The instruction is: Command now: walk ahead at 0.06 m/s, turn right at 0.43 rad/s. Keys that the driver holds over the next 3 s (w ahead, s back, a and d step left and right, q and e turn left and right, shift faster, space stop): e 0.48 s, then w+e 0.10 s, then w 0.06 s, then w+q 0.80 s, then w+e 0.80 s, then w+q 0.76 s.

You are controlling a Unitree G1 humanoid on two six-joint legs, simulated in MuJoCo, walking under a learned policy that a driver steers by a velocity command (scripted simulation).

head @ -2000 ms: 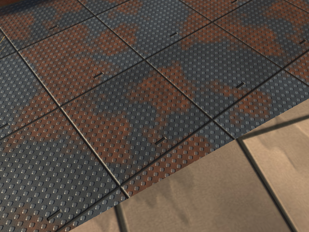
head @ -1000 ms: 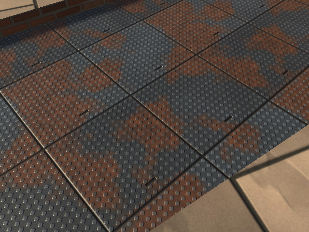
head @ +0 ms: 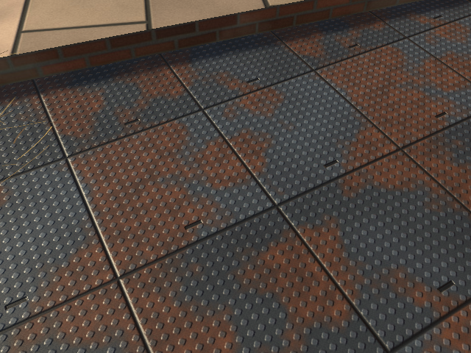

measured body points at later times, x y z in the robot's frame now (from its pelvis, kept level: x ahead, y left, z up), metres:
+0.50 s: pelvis -0.01 -0.04 +0.00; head +0.03 -0.07 +0.45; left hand +0.25 +0.15 -0.07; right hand +0.04 -0.36 -0.11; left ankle -0.04 +0.12 -0.68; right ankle -0.02 -0.13 -0.73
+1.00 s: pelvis +0.09 -0.07 +0.01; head +0.08 -0.08 +0.46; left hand +0.22 +0.19 -0.10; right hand +0.12 -0.38 -0.10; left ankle +0.27 +0.08 -0.67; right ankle -0.02 -0.14 -0.73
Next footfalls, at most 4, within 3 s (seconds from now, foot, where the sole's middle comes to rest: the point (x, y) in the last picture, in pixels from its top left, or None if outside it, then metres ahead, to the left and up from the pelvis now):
0.44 right None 0.02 -0.15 -0.76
1.28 left None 0.44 0.11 -0.91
1.72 right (289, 295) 0.74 -0.13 -0.91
2.26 left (254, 216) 1.06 -0.01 -0.91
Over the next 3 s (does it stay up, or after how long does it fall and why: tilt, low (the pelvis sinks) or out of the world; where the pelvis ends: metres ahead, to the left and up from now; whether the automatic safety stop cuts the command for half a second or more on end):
stays up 1.21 -0.19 -0.13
